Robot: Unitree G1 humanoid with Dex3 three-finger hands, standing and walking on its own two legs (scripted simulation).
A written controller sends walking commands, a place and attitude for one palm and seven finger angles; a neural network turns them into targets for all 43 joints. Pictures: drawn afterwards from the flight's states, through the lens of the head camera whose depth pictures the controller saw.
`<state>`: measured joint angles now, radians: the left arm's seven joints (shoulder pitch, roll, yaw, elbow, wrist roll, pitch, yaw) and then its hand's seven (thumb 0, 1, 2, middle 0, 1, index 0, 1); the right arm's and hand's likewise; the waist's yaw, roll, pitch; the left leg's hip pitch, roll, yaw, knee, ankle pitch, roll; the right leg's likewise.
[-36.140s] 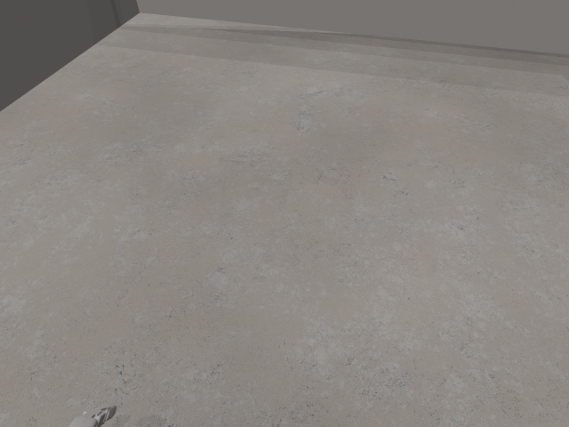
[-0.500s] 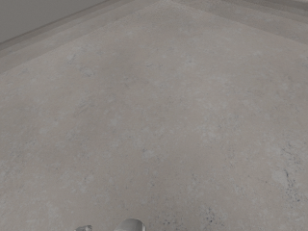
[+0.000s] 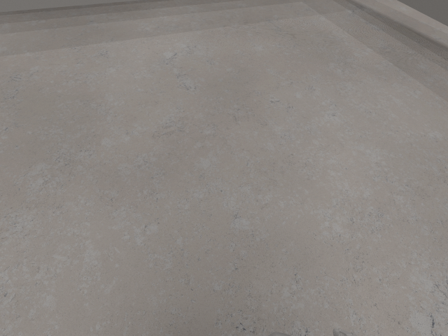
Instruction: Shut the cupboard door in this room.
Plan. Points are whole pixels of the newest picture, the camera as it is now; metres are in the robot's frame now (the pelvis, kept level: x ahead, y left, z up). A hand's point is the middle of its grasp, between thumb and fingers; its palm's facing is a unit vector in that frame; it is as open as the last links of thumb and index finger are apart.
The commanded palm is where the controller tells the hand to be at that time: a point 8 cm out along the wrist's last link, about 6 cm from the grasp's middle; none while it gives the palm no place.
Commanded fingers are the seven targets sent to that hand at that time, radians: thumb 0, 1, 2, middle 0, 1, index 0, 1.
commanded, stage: turn or walk to find it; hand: left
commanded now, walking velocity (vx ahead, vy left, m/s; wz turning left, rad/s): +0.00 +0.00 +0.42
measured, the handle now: out of the picture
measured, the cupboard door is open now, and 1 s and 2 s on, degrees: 92 92 92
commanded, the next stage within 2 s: none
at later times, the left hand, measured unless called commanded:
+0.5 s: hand out of the picture +0.07 +0.15 -0.14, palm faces +0.19 -0.94 -0.29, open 7.3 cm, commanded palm none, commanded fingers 0.00 0.90 0.90 -0.20 -0.30 -0.20 -0.30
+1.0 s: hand out of the picture -0.12 +0.18 -0.19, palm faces +0.49 -0.83 -0.26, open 7.3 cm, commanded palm none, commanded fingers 0.00 0.90 0.90 -0.20 -0.30 -0.20 -0.30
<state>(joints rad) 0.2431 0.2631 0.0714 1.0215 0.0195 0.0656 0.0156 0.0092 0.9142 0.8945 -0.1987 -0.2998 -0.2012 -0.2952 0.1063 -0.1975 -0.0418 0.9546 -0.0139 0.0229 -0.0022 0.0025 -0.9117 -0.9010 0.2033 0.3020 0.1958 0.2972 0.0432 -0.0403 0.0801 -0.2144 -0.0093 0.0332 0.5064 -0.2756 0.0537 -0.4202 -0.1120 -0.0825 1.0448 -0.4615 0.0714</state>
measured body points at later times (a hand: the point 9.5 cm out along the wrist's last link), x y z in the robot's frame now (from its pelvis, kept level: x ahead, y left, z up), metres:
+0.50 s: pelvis +0.00 -0.05 +0.00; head +0.04 -0.09 +0.44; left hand +0.06 +0.20 -0.12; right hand +0.05 -0.30 -0.17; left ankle -0.04 +0.08 -0.68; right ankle +0.00 -0.14 -0.74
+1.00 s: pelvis -0.03 -0.02 -0.01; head -0.01 +0.02 +0.44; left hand -0.15 +0.22 -0.17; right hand +0.20 -0.18 -0.13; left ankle -0.07 +0.07 -0.74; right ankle +0.00 -0.15 -0.69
